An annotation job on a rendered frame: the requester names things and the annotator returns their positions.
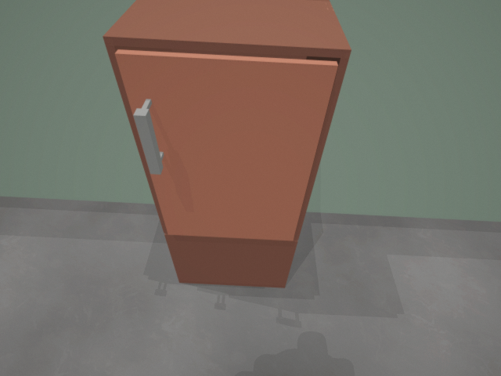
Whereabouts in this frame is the cupboard door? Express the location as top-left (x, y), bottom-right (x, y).
top-left (115, 49), bottom-right (338, 241)

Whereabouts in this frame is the handle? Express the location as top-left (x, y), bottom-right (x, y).
top-left (133, 99), bottom-right (164, 175)

